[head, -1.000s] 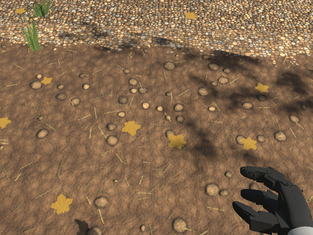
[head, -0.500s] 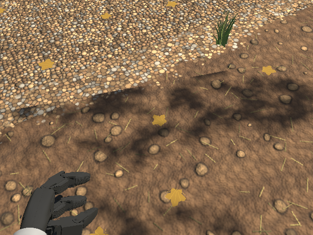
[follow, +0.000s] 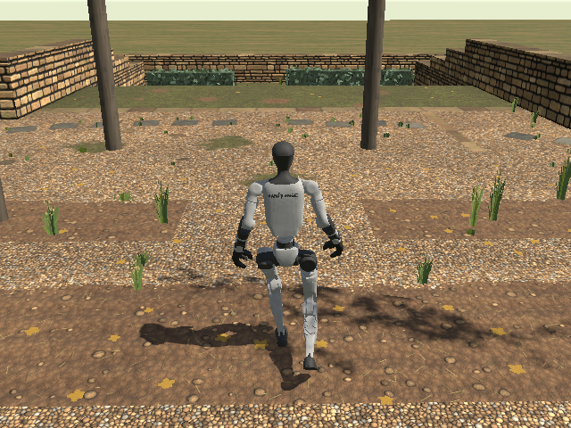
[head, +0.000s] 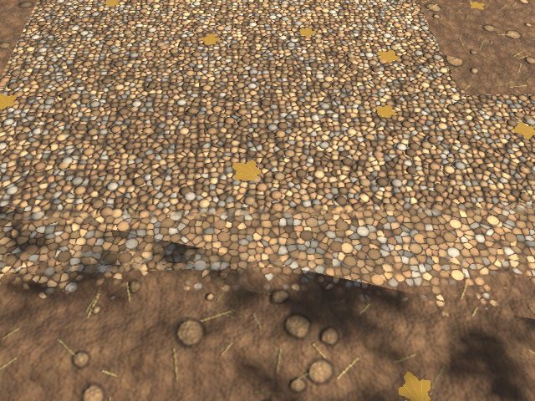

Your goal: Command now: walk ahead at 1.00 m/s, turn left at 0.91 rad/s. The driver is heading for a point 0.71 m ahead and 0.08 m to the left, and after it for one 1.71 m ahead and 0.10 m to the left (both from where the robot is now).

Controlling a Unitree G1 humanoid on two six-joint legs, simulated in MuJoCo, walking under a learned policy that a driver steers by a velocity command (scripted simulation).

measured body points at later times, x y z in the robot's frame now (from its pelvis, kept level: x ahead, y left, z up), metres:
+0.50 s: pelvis +0.43 -0.01 +0.03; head +0.45 +0.01 +0.48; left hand +0.48 +0.31 -0.04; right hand +0.65 -0.22 -0.07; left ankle +0.25 +0.01 -0.57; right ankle +0.56 -0.11 -0.69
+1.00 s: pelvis +0.77 +0.23 +0.04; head +0.79 +0.24 +0.49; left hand +0.72 +0.51 -0.08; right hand +1.00 +0.03 -0.05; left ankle +0.74 +0.36 -0.69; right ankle +0.74 +0.06 -0.57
